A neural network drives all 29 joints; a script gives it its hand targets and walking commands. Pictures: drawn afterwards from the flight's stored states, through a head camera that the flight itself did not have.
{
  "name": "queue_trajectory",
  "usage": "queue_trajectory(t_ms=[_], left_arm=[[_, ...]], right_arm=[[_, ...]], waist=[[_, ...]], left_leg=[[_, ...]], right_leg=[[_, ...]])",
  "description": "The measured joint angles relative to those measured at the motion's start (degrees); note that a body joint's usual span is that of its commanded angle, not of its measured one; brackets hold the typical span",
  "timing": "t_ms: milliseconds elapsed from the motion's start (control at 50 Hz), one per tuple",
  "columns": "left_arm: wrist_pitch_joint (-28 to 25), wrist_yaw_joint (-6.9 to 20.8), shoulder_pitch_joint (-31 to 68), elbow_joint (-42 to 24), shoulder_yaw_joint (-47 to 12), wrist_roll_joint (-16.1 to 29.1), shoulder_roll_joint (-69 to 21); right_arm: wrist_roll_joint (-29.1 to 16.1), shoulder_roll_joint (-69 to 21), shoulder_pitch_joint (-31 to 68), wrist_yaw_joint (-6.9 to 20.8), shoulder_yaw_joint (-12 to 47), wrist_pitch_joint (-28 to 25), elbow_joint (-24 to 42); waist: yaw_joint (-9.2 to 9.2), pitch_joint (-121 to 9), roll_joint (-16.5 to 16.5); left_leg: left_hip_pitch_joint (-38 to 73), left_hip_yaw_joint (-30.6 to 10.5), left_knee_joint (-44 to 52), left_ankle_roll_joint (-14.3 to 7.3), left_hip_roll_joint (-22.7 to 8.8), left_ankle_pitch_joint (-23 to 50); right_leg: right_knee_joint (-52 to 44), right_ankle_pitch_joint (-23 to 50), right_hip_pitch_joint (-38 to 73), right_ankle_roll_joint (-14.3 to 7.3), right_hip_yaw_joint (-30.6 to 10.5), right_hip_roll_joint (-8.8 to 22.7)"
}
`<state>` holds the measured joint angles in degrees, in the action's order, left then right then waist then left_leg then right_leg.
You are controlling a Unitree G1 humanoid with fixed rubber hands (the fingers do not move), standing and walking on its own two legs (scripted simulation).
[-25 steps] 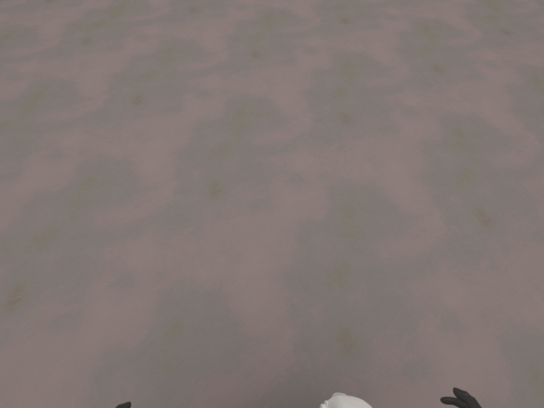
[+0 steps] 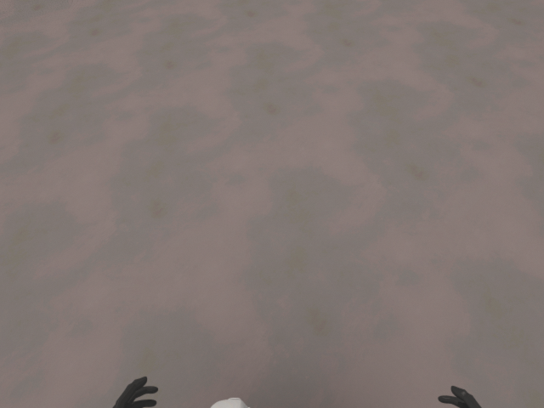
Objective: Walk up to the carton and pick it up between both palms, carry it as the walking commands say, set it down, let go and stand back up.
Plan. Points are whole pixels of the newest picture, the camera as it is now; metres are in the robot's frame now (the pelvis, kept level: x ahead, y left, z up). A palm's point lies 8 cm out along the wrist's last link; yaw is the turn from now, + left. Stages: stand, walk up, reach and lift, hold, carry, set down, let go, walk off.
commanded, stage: walk up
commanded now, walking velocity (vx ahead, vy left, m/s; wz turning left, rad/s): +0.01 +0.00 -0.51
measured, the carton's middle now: out of the picture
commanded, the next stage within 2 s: none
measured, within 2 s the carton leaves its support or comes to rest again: neither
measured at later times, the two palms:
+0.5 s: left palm (160, 372) +0.19 +0.22 -0.11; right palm out of the picture -0.05 -0.27 -0.12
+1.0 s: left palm (163, 392) +0.17 +0.22 -0.14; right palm out of the picture -0.05 -0.28 -0.10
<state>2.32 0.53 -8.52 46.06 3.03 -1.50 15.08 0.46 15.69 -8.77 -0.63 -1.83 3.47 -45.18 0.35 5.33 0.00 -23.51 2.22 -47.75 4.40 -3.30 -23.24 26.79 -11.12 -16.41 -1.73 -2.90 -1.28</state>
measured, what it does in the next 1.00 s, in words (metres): steps on the spot, turning right: left foot, then right foot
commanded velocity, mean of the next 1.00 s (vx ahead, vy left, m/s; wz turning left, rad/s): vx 0.01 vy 0.00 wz -0.51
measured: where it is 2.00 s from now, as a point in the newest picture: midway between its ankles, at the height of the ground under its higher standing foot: outside the picture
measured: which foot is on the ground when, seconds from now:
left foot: up 0.00-0.08, down 0.10-0.52, up 0.54-0.96, down 0.98-1.00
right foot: down 0.00-0.10, up 0.12-0.50, down 0.52-0.98, up 1.00-1.00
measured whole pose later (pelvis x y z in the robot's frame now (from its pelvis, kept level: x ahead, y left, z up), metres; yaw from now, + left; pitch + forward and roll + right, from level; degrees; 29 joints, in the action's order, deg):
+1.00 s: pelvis -0.02 +0.02 -0.01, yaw -32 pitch +1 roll -1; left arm 2.1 0.1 -13.2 50.3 4.0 -1.0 15.8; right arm 0.5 15.1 -7.5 -2.1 -1.8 1.4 -45.1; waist 1.3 3.3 1.3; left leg -14.7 1.4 -30.2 1.2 -1.1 -16.3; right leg 33.2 -17.1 -18.6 0.2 -9.3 -5.6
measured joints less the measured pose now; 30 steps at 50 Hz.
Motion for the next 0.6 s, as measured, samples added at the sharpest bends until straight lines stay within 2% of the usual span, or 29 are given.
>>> queue_trajectory(t_ms=[40, 100, 140, 160, 200, 240, 280, 340, 460, 500, 520, 560, 600], left_arm=[[0.23, -0.03, -0.71, 0.36, 0.13, 0.16, 0.23], [0.36, -0.08, -1.98, 0.89, 0.46, 0.69, 0.81], [0.65, -0.07, -1.89, 1.36, 0.89, 0.56, 1.49], [0.94, 0.00, -1.88, 1.43, 0.97, 0.38, 1.77], [1.41, 0.47, -1.93, 1.65, 1.21, 0.22, 2.35], [1.79, 1.02, -2.11, 1.87, 1.38, 0.30, 2.73], [2.11, 1.41, -2.20, 1.96, 1.39, 0.53, 2.77], [2.44, 1.79, -1.62, 1.85, 1.23, 0.81, 2.34], [1.93, 2.19, 1.70, 0.73, 0.71, 1.23, 0.95], [1.18, 2.14, 2.58, 0.30, 0.72, 1.11, 0.99], [0.56, 2.04, 2.85, 0.12, 0.83, 0.87, 1.20], [-0.35, 1.51, 3.17, 0.16, 1.00, 0.59, 1.08], [-0.46, 0.89, 2.43, 0.64, 1.16, 0.88, 0.96]], right_arm=[[-0.47, 0.12, 0.80, -0.14, 0.19, -0.45, 0.58], [-0.68, 0.51, 0.62, -0.84, 0.31, -1.79, 1.29], [-0.03, 0.17, 0.16, -1.08, 0.40, -2.28, 0.94], [0.12, 0.08, -0.19, -1.04, 0.50, -2.27, 0.68], [0.41, -0.21, -0.89, -1.03, 0.27, -2.19, 0.16], [0.68, -0.42, -1.50, -1.04, -0.10, -2.20, -0.05], [0.91, -0.52, -2.10, -0.87, -0.39, -2.33, -0.05], [1.17, -0.60, -3.02, -0.55, -0.65, -2.62, -0.10], [1.38, 0.44, -5.12, -0.01, -1.26, -2.64, -0.88], [1.01, 1.23, -6.10, 0.27, -1.38, -2.31, -1.05], [0.74, 1.68, -6.71, 0.45, -1.41, -2.10, -1.06], [0.51, 2.26, -6.64, 0.54, -1.57, -1.21, -1.43], [0.43, 2.13, -5.97, 0.26, -1.47, -0.53, -1.23]], waist=[[0.76, -0.29, 0.67], [1.11, -1.30, 0.87], [1.12, -0.82, 1.84], [1.20, -0.46, 1.99], [1.15, 0.06, 2.22], [1.00, 0.31, 2.28], [0.84, 0.32, 2.07], [0.36, 0.12, 1.46], [-1.88, -0.57, -0.92], [-2.48, -1.30, -1.76], [-2.66, -1.83, -2.10], [-2.51, -2.01, -2.96], [-2.17, -2.02, -2.86]], left_leg=[[2.62, 0.78, 5.46, -0.41, 0.92, 0.13], [8.55, 2.04, 17.76, -1.83, 1.57, 4.86], [8.47, 3.06, 17.30, -4.60, 1.37, 7.29], [8.76, 3.65, 16.89, -5.27, 0.81, 7.04], [10.10, 4.83, 17.80, -5.64, -0.33, 6.93], [11.42, 6.06, 19.26, -5.56, -1.24, 7.42], [12.21, 7.30, 20.18, -5.47, -2.03, 7.81], [12.44, 9.17, 20.15, -5.23, -3.16, 7.65], [10.80, 12.34, 16.75, -3.88, -5.78, 5.94], [9.51, 13.17, 14.38, -2.91, -6.91, 4.87], [8.32, 13.40, 12.27, -2.34, -7.56, 3.93], [4.38, 9.33, 4.19, -0.95, -6.53, -2.41], [0.73, 5.23, -3.93, -0.06, -4.00, -5.57]], right_leg=[[0.05, 0.47, -0.68, 0.60, -1.41, -0.37], [2.40, -0.07, -2.69, 1.84, -2.94, -1.71], [10.96, -8.89, -5.94, 3.67, -2.76, -2.14], [16.89, -12.60, -7.75, 4.54, -1.58, -2.22], [27.28, -14.56, -10.57, 5.67, 0.66, -1.69], [32.78, -13.37, -11.66, 6.69, 2.36, -0.36], [33.12, -12.56, -11.13, 7.47, 3.40, 1.02], [28.44, -12.75, -8.81, 7.88, 4.18, 2.34], [14.87, -14.31, -2.16, 6.80, 5.76, 2.18], [8.08, -10.97, 0.98, 5.80, 6.40, 1.63], [4.42, -6.77, 2.24, 4.36, 6.48, 1.40], [6.31, -5.77, 0.27, 1.04, 5.65, 0.60], [6.29, -6.57, -0.19, -0.35, 4.04, 0.52]])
